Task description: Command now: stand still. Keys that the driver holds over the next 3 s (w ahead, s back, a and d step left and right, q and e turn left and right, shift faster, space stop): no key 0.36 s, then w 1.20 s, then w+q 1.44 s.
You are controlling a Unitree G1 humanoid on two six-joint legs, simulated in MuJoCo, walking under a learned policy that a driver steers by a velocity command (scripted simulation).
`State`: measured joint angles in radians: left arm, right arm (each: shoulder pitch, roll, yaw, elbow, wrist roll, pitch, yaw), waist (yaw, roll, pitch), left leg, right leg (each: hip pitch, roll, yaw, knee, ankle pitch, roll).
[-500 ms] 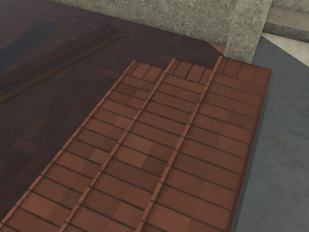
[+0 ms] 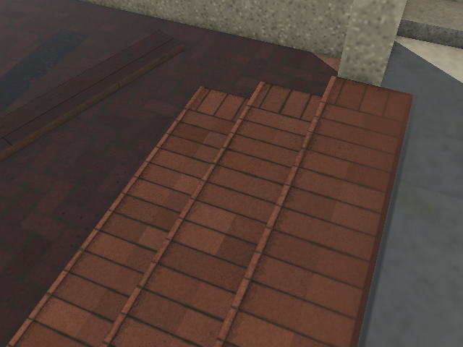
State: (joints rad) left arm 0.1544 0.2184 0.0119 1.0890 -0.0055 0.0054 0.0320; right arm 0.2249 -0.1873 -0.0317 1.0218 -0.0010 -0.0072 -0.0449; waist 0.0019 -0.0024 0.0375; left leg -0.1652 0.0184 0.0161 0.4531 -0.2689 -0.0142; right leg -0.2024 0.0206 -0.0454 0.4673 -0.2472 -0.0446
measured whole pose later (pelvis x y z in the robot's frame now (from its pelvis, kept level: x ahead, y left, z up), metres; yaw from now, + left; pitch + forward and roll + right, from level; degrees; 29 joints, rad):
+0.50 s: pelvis +0.01 -0.01 +0.00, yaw +0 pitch -1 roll +0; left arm 0.23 0.22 0.04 1.12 -0.01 -0.01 0.03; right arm 0.29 -0.18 -0.04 1.09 0.01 -0.01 -0.05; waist 0.02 -0.01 0.00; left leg -0.28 0.03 0.03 0.76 -0.46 0.02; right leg -0.19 0.04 -0.06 0.45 -0.27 -0.10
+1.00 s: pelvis +0.16 +0.08 +0.01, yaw +1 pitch +2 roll -1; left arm 0.16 0.28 0.06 0.99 -0.02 -0.08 0.00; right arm 0.46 -0.14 -0.02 1.09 -0.01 -0.11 0.01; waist -0.05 -0.04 -0.05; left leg -0.05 -0.03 0.06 0.25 -0.23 0.07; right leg -0.73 -0.11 0.03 1.04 -0.03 -0.07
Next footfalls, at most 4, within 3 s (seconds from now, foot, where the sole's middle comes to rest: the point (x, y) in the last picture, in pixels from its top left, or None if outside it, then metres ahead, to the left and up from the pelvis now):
0.76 left None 0.14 0.16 -0.78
1.30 right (266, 328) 0.56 -0.07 -0.78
1.96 left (171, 267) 0.83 0.25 -0.91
2.38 right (217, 192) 1.17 0.09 -0.91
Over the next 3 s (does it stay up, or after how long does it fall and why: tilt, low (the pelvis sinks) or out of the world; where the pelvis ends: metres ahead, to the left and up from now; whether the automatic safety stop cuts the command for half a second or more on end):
stays up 1.20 0.33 -0.27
